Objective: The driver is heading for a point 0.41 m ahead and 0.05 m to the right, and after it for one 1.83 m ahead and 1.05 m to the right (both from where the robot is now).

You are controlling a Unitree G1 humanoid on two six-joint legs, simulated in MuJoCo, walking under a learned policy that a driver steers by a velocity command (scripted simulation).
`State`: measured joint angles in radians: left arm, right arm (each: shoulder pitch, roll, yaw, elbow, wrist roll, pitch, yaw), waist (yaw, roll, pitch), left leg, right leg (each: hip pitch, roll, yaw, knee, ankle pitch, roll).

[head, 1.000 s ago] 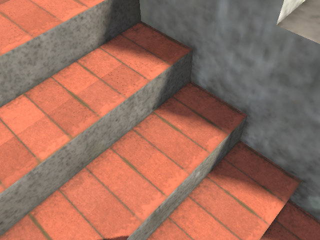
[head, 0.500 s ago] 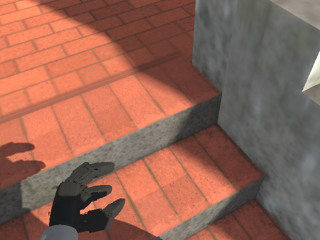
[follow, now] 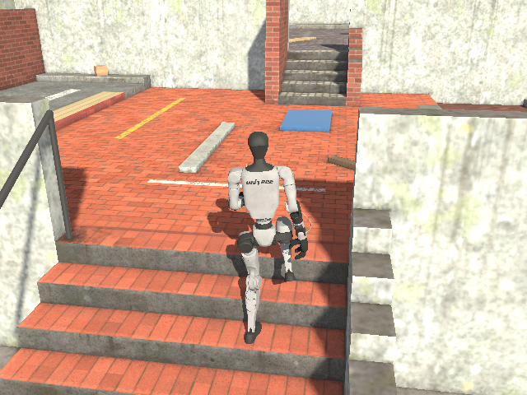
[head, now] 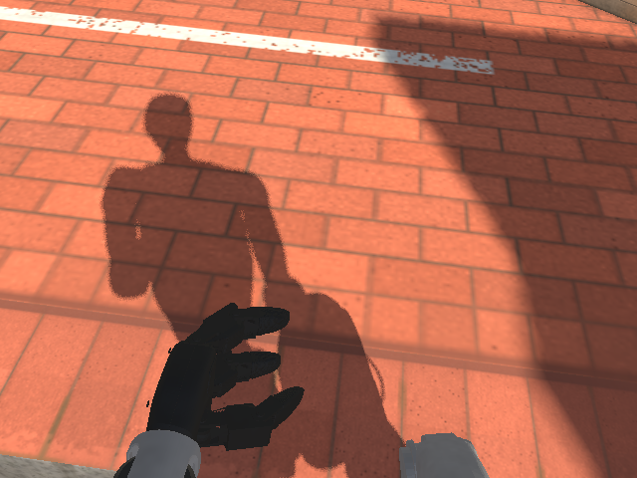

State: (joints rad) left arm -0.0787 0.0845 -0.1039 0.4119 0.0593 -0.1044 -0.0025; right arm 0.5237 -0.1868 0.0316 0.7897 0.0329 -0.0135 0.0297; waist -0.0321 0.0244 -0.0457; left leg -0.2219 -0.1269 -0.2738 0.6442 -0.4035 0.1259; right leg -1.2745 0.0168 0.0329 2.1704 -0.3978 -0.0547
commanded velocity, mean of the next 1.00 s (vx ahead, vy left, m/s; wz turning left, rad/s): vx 1.00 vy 0.00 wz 0.19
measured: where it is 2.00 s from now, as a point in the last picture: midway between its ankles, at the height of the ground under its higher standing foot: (249, 86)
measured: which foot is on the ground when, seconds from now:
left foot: down 0.00-0.12, up 0.14-0.56, down 0.58-1.00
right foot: up 0.00-0.12, down 0.14-0.58, up 0.60-1.00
